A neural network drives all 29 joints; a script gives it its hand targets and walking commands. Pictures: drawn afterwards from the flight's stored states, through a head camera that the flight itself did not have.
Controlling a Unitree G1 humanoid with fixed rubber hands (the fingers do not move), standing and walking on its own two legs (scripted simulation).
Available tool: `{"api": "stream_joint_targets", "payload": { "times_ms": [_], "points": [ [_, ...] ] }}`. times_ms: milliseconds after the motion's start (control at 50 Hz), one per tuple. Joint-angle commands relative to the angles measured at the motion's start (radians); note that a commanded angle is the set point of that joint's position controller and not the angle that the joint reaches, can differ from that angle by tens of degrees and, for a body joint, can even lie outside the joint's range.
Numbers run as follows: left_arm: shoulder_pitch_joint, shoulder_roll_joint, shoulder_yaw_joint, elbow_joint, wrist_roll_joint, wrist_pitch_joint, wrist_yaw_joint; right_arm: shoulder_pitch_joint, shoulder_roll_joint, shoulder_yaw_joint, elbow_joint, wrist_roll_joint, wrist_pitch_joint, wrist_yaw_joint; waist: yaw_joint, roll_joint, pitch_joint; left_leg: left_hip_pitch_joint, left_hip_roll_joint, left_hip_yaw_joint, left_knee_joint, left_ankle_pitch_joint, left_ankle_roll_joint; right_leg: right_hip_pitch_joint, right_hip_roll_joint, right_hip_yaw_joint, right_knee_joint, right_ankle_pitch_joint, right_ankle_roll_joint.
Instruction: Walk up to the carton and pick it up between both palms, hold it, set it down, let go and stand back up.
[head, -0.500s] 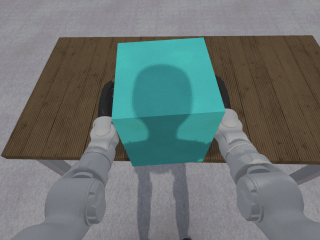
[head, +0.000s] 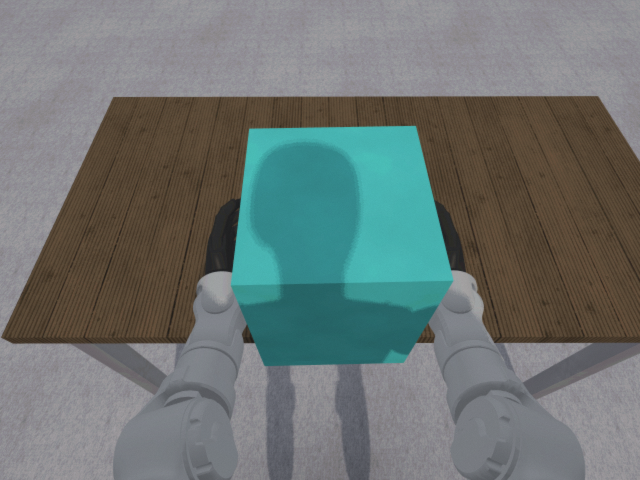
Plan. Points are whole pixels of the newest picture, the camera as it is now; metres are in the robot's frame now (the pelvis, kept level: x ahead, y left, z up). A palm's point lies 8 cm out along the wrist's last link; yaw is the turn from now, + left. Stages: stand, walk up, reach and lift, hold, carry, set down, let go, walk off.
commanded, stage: reach and lift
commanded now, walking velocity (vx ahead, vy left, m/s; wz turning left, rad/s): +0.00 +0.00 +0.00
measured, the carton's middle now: (333, 256) +0.41 +0.02 +0.02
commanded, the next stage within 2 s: none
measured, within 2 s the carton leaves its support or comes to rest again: leaves its support in 2.00 s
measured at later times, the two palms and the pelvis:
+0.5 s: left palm (223, 260) +0.39 +0.17 +0.02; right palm (445, 259) +0.41 -0.12 +0.02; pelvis +0.00 +0.00 +0.00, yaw +0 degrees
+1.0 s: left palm (223, 261) +0.39 +0.17 +0.02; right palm (445, 259) +0.41 -0.12 +0.02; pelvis +0.00 +0.00 +0.00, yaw +0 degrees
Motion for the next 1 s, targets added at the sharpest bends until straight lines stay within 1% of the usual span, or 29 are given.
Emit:
{"api": "stream_joint_targets", "payload": {
  "times_ms": [0, 200, 360, 480, 740, 840, 940, 980],
  "points": [
    [-0.430, -0.459, -0.237, -0.012, 0.090, 0.025, -0.102, -0.407, 0.491, 0.244, 0.062, -0.072, -0.005, 0.121, 0.021, 0.021, -0.569, 0.022, 0.015, 0.069, -0.057, 0.311, -0.065, 0.571, -0.012, -0.002, 0.053, 0.329, 0.019],
    [-0.406, -0.489, -0.261, -0.048, 0.091, 0.044, -0.097, -0.408, 0.494, 0.270, 0.040, -0.050, -0.013, 0.127, 0.027, 0.029, -0.570, 0.040, 0.019, 0.068, -0.053, 0.344, -0.070, 0.582, -0.010, -0.005, 0.047, 0.359, 0.017],
    [-0.403, -0.492, -0.262, -0.056, 0.089, 0.051, -0.101, -0.402, 0.508, 0.287, 0.031, -0.046, -0.012, 0.124, 0.026, 0.015, -0.561, 0.007, 0.017, 0.070, -0.070, 0.303, -0.058, 0.619, -0.018, 0.002, 0.049, 0.376, 0.022],
    [-0.413, -0.494, -0.262, -0.053, 0.083, 0.047, -0.104, -0.402, 0.521, 0.296, 0.024, -0.049, -0.014, 0.121, 0.021, 0.006, -0.569, -0.026, 0.016, 0.071, -0.085, 0.265, -0.048, 0.644, -0.026, 0.008, 0.053, 0.388, 0.027],
    [-0.425, -0.509, -0.264, -0.046, 0.083, 0.049, -0.100, -0.411, 0.524, 0.296, 0.037, -0.054, -0.026, 0.116, 0.016, 0.012, -0.576, -0.017, 0.018, 0.069, -0.092, 0.264, -0.050, 0.627, -0.025, 0.004, 0.044, 0.381, 0.024],
    [-0.432, -0.515, -0.265, -0.041, 0.085, 0.053, -0.100, -0.414, 0.523, 0.288, 0.044, -0.060, -0.031, 0.112, 0.009, 0.012, -0.579, -0.008, 0.019, 0.067, -0.095, 0.261, -0.050, 0.611, -0.023, 0.001, 0.037, 0.368, 0.023],
    [-0.447, -0.523, -0.268, -0.041, 0.081, 0.044, -0.097, -0.429, 0.525, 0.291, 0.050, -0.065, -0.047, 0.109, 0.007, 0.012, -0.592, -0.011, 0.020, 0.067, -0.096, 0.266, -0.051, 0.610, -0.022, -0.002, 0.038, 0.384, 0.024],
    [-0.457, -0.531, -0.276, -0.045, 0.079, 0.032, -0.095, -0.439, 0.530, 0.300, 0.049, -0.070, -0.065, 0.106, 0.007, 0.012, -0.617, -0.013, 0.021, 0.067, -0.092, 0.286, -0.053, 0.620, -0.022, -0.003, 0.044, 0.415, 0.025]
  ]
}}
